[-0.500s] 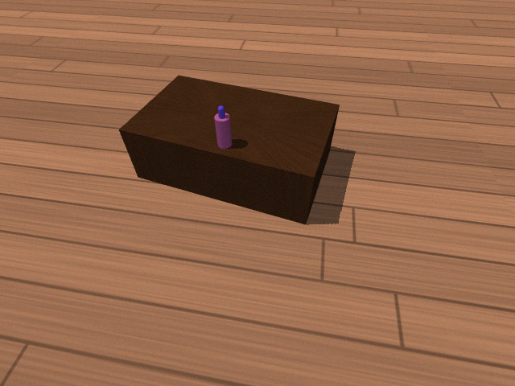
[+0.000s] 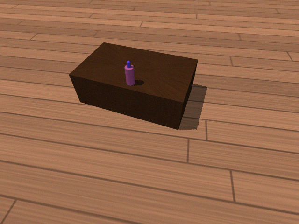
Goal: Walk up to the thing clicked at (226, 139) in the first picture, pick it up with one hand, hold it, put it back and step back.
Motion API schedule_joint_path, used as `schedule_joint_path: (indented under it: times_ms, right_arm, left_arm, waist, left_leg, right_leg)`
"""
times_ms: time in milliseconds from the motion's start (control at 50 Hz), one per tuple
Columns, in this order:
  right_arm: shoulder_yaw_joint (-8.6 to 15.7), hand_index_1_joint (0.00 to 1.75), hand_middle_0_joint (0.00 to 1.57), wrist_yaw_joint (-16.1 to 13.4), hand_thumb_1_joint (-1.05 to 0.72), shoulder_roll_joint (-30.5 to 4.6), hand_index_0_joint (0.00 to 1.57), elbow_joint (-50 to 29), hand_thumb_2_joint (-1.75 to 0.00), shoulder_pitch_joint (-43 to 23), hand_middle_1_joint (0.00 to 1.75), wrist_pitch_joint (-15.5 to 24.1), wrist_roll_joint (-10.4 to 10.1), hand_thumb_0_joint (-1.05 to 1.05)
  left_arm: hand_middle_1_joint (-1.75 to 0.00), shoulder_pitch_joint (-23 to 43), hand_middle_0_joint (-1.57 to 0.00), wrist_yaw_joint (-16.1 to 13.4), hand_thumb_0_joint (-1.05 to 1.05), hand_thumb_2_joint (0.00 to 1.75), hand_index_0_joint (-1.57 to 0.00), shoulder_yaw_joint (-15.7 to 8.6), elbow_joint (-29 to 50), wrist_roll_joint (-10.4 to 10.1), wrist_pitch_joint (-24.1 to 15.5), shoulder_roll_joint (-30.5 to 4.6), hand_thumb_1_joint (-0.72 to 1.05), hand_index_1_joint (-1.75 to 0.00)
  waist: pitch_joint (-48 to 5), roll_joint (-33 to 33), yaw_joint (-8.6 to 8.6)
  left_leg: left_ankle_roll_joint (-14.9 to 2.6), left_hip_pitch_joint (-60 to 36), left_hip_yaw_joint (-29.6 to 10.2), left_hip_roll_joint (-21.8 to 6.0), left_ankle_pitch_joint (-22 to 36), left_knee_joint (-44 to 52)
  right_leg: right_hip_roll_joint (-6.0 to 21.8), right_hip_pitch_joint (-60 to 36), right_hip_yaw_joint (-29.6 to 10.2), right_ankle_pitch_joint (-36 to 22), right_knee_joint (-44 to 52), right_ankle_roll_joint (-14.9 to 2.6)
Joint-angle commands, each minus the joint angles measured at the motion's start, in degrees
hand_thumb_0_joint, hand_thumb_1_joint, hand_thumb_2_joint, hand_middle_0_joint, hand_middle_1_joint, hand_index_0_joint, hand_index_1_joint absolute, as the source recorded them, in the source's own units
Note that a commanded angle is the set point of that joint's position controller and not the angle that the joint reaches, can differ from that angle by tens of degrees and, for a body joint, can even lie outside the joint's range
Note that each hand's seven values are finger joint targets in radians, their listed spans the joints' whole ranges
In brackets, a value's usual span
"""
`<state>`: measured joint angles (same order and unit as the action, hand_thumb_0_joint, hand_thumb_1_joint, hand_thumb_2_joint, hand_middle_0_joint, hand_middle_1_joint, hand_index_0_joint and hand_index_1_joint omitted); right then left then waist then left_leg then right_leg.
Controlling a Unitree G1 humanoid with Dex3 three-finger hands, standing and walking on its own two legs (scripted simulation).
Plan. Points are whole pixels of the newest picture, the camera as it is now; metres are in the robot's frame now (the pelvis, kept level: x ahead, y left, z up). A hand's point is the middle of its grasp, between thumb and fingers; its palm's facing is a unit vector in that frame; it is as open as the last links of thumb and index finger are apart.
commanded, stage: stand
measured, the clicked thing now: (129, 72) +1.19 +0.16 -0.35
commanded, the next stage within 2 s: walk up in 0.62 s
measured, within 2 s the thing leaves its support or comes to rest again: neither
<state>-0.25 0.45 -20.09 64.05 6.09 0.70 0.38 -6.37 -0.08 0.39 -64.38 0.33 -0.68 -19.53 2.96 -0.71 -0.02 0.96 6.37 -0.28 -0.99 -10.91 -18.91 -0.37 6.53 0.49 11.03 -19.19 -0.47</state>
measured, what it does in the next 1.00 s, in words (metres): steps to the left: left foot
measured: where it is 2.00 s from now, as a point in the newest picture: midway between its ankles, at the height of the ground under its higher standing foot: (114, 198)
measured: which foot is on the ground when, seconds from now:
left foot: down 0.00-0.66, up 0.68-0.92, down 0.94-1.00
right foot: down 0.00-0.96, up 0.98-1.00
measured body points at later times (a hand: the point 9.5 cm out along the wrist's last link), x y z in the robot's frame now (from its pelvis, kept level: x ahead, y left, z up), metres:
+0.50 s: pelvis +0.00 +0.00 +0.00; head +0.01 +0.00 +0.45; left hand +0.08 +0.30 -0.13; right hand +0.08 -0.30 -0.13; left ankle -0.01 +0.13 -0.75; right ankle -0.01 -0.11 -0.75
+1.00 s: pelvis +0.07 +0.10 -0.03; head +0.09 +0.11 +0.42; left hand +0.07 +0.45 -0.15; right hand +0.16 -0.24 -0.13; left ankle +0.13 +0.24 -0.75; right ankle +0.00 -0.09 -0.72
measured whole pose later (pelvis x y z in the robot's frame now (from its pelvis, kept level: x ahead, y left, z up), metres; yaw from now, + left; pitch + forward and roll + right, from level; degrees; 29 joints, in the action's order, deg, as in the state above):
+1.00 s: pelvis +0.07 +0.10 -0.03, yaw +6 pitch -3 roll +0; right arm 7.6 6.0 -25.5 52.8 14.3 0.7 2.5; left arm -16.5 0.3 -5.0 -57.2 1.6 -1.9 -26.9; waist 4.7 0.7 -0.8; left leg 0.6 22.2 1.8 -3.3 -15.1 -40.4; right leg 6.7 10.7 -0.9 29.8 -49.2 -1.7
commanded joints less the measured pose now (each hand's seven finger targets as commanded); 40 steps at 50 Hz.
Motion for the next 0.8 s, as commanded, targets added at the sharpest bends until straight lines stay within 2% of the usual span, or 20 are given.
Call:
schedule_joint_path:
  times_ms: [0,140,240,320,440,500,520,580,600,620,640,660,680,700,720,760,780]
  right_arm:
    - [2.0,0.3,0.2,-1.1,-0.9,-11.5,0.2,-3.4,-0.9,-1.7,0.3,1.0,0.1,0.0]
    - [2.2,0.3,0.2,-1.1,-0.9,-11.8,0.2,-3.6,-0.9,-2.1,0.3,1.0,0.1,0.0]
    - [2.2,0.3,0.2,-1.1,-0.9,-11.7,0.2,-3.5,-0.9,-2.1,0.3,1.0,0.1,0.0]
    - [2.3,0.3,0.2,-1.1,-0.9,-11.7,0.2,-3.7,-0.9,-1.9,0.3,1.0,0.1,0.0]
    - [2.3,0.3,0.2,-1.0,-0.9,-11.8,0.2,-3.6,-0.9,-2.0,0.3,1.0,0.1,0.0]
    - [2.3,0.3,0.2,-1.0,-0.9,-11.8,0.2,-3.5,-0.9,-1.5,0.3,1.0,0.1,0.0]
    - [2.4,0.3,0.2,-1.0,-0.9,-12.1,0.2,-3.6,-0.9,-1.9,0.3,1.0,0.2,0.0]
    - [2.4,0.3,0.2,-1.0,-0.9,-11.8,0.2,-3.6,-0.9,-1.8,0.3,1.0,0.0,0.0]
    - [5.9,0.3,0.2,1.0,-0.9,-16.6,0.2,-7.6,-0.9,-0.4,0.3,0.3,1.5,0.0]
    - [5.7,0.3,0.2,1.8,-0.9,-14.6,0.2,-8.8,-0.9,-2.7,0.3,-0.2,2.1,0.0]
    - [5.9,0.3,0.2,2.5,-0.9,-13.8,0.2,-10.9,-0.9,-5.0,0.3,-0.9,2.9,0.0]
    - [5.9,0.3,0.2,3.1,-0.9,-13.9,0.2,-12.1,-0.9,-4.6,0.3,-1.1,3.0,0.0]
    - [6.5,0.3,0.2,3.5,-0.9,-14.1,0.2,-12.0,-0.9,-2.7,0.3,-1.0,2.9,0.0]
    - [7.1,0.3,0.2,4.0,-0.9,-14.6,0.2,-12.2,-0.9,-0.2,0.3,-1.1,2.7,0.0]
    - [7.4,0.3,0.2,4.4,-0.9,-14.4,0.2,-12.5,-0.9,1.6,0.3,-1.0,2.4,0.0]
    - [8.0,0.3,0.2,5.3,-0.9,-14.1,0.2,-13.6,-0.9,1.4,0.3,-0.8,2.7,0.0]
    - [8.3,0.3,0.2,5.7,-0.9,-13.8,0.2,-14.3,-0.9,1.4,0.3,-0.9,2.8,0.0]
  left_arm:
    - [-0.3,2.2,-0.2,-0.7,0.0,0.9,-0.2,-2.5,3.5,0.1,-1.4,-12.4,0.9,-0.3]
    - [-0.3,2.3,-0.2,-0.7,0.0,0.9,-0.2,-2.6,3.7,0.2,-1.4,-12.5,0.9,-0.3]
    - [-0.3,2.2,-0.2,-0.6,0.0,0.9,-0.2,-2.5,3.6,0.2,-1.3,-12.1,0.9,-0.3]
    - [-0.3,2.1,-0.2,-0.7,0.0,0.9,-0.2,-2.7,3.7,0.3,-1.5,-12.6,0.9,-0.3]
    - [-0.3,1.9,-0.2,-0.7,0.0,0.9,-0.2,-2.6,3.7,0.2,-1.5,-12.5,0.9,-0.3]
    - [-0.3,1.9,-0.2,-0.6,0.0,0.9,-0.2,-2.5,3.6,0.1,-1.4,-12.4,0.9,-0.3]
    - [-0.3,1.7,-0.2,-0.7,0.0,0.9,-0.2,-2.6,3.8,0.3,-1.5,-12.4,0.9,-0.3]
    - [-0.3,1.7,-0.2,-0.7,0.0,0.9,-0.2,-2.5,3.5,0.4,-1.4,-12.4,0.9,-0.3]
    - [-0.3,-5.9,-0.2,-0.3,0.0,0.9,-0.2,-6.6,4.8,0.5,-2.8,-19.1,0.9,-0.3]
    - [-0.3,-11.0,-0.2,-0.5,0.0,0.9,-0.2,-7.8,3.2,1.2,-3.1,-21.2,0.9,-0.3]
    - [-0.3,-11.1,-0.2,-0.8,0.0,0.9,-0.2,-9.2,4.0,1.9,-3.7,-23.6,0.9,-0.3]
    - [-0.3,-8.6,-0.2,-1.0,0.0,0.9,-0.2,-9.4,6.8,2.1,-4.1,-23.3,0.9,-0.3]
    - [-0.3,-6.6,-0.2,-1.0,0.0,0.9,-0.2,-9.0,8.2,1.7,-4.5,-21.3,0.9,-0.3]
    - [-0.3,-4.5,-0.2,-1.1,0.0,0.9,-0.2,-8.7,9.3,1.7,-4.7,-20.0,0.9,-0.3]
    - [-0.3,-3.2,-0.2,-1.1,0.0,0.9,-0.2,-8.7,10.3,1.8,-4.9,-20.0,0.9,-0.3]
    - [-0.3,-3.8,-0.2,-0.6,0.0,0.9,-0.2,-8.8,11.9,1.8,-5.2,-20.2,0.9,-0.3]
    - [-0.3,-3.4,-0.2,-0.5,0.0,0.9,-0.2,-8.9,12.4,1.8,-5.3,-20.5,0.9,-0.3]
  waist:
    - [-4.6,1.3,0.01]
    - [-5.1,0.3,0.21]
    - [-3.7,0.5,0.21]
    - [-5.2,1.0,0.17]
    - [-4.0,1.0,0.28]
    - [-4.2,0.5,0.06]
    - [-5.0,0.3,0.21]
    - [-4.4,1.2,0.02]
    - [-7.4,-1.2,2.51]
    - [-4.2,3.1,5.07]
    - [0.4,7.5,6.17]
    - [3.0,5.9,5.58]
    - [4.7,3.8,4.15]
    - [4.8,3.2,1.98]
    - [3.4,4.3,0.74]
    - [3.1,6.3,1.3]
    - [3.6,7.2,1.04]
  left_leg:
    - [-2.57,-1.0,-5.1,-6.5,10.3,1.9]
    - [-2.27,-2.0,-4.9,-6.4,11.4,1.9]
    - [-2.24,-1.0,-5.0,-6.4,8.1,2.6]
    - [-2.42,-1.8,-4.9,-6.5,10.2,2.2]
    - [-2.35,-1.6,-5.0,-6.4,8.6,2.5]
    - [-2.29,-1.1,-5.2,-6.5,8.7,2.7]
    - [-2.49,-1.6,-5.0,-6.6,9.4,2.3]
    - [-2.45,-1.6,-5.2,-6.5,8.5,2.7]
    - [-5.27,6.2,-3.3,-1.9,-13.1,-6.4]
    - [-4.54,20.0,-0.5,0.3,-20.9,-13.9]
    - [-3.96,29.7,-2.3,-0.4,-20.5,-27.7]
    - [-3.7,32.9,-7.1,-2.8,-16.9,-32.4]
    - [-3.01,32.7,-8.1,-4.2,-14.8,-34.5]
    - [-2.07,32.0,-9.1,-5.3,-12.8,-35.0]
    - [-1.36,30.8,-8.8,-5.9,-12.1,-33.3]
    - [-0.2,25.5,-6.0,-6.8,-11.6,-29.1]
    - [0.02,23.1,-4.9,-6.8,-10.8,-27.5]
  right_leg:
    - [7.8,-1.3,-5.6,-11.7,2.9,-0.77]
    - [7.7,-1.3,-5.3,-12.4,2.9,-0.92]
    - [7.6,-0.5,-5.7,-9.1,3.8,-1.0]
    - [7.8,-1.8,-5.6,-11.6,3.3,-0.99]
    - [7.5,-0.4,-5.5,-9.5,3.9,-0.86]
    - [7.7,-1.2,-5.7,-9.3,3.8,-1.03]
    - [7.9,-1.6,-5.8,-10.9,3.7,-1.04]
    - [7.7,-1.1,-5.5,-9.9,3.9,-0.95]
    - [7.1,-9.8,-7.0,13.2,1.2,-4.07]
    - [13.1,-14.6,-15.7,27.3,6.4,-7.52]
    - [22.2,-12.3,-25.8,35.1,12.1,-11.57]
    - [25.7,-8.8,-28.3,33.7,12.8,-14.39]
    - [24.8,-5.8,-25.8,30.5,13.1,-14.46]
    - [22.6,-5.5,-21.7,25.0,12.5,-13.46]
    - [20.8,-6.2,-17.4,20.0,11.5,-12.72]
    - [19.4,-2.7,-11.3,13.5,10.1,-12.32]
    - [18.7,0.3,-8.7,13.8,9.8,-11.75]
